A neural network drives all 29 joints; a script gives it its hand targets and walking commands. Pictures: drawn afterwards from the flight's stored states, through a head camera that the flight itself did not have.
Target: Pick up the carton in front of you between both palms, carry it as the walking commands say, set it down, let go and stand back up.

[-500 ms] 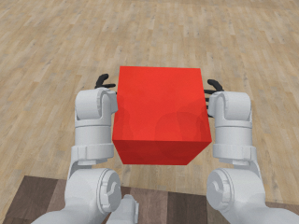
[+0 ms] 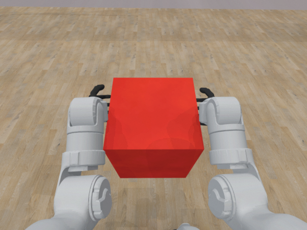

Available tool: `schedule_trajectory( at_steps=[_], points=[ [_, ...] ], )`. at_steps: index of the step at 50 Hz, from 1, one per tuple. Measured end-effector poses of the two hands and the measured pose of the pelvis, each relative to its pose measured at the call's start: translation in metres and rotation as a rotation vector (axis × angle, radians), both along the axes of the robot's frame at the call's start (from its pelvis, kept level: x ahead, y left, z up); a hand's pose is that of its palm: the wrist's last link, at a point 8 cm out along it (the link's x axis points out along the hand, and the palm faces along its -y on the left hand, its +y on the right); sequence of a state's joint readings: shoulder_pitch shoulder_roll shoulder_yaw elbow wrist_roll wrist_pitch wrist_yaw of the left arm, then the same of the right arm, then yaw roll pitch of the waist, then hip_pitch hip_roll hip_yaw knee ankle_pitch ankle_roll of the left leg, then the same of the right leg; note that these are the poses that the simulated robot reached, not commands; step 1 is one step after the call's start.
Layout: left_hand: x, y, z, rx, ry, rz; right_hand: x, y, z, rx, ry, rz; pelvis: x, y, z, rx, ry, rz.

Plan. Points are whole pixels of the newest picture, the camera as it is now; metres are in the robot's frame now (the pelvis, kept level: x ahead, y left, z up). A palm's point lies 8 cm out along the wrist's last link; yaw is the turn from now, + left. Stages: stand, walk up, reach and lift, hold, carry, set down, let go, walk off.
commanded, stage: carry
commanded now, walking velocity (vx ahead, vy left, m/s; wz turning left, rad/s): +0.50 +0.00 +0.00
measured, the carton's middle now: (153, 132) +0.38 +0.00 +0.03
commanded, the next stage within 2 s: none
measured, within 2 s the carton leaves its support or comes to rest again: neither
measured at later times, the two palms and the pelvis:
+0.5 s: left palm (124, 64) +0.66 +0.09 +0.08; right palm (199, 67) +0.66 -0.19 +0.07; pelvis +0.28 -0.04 -0.03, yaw -1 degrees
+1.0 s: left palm (131, 23) +0.98 +0.07 +0.10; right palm (191, 24) +0.96 -0.21 +0.11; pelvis +0.59 -0.06 -0.03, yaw -2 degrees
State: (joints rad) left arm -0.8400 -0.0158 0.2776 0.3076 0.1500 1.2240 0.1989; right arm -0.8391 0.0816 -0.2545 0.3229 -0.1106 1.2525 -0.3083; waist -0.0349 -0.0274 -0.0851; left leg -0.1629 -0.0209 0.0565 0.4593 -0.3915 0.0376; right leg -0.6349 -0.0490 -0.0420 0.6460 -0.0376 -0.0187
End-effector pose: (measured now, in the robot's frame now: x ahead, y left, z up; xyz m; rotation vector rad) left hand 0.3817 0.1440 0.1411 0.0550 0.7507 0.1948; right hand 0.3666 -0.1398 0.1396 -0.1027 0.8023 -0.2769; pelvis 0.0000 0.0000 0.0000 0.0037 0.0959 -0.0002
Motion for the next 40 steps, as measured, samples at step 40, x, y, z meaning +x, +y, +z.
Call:
schedule_trajectory(
  at_steps=[40],
  points=[
    [0.481,-0.053,-0.068,-0.024,0.092,-0.034,0.462,-0.052,-0.068,0.018,0.085,-0.083,0.469,-0.027,-0.027,-0.026,-0.001,-0.036]
  ],
)
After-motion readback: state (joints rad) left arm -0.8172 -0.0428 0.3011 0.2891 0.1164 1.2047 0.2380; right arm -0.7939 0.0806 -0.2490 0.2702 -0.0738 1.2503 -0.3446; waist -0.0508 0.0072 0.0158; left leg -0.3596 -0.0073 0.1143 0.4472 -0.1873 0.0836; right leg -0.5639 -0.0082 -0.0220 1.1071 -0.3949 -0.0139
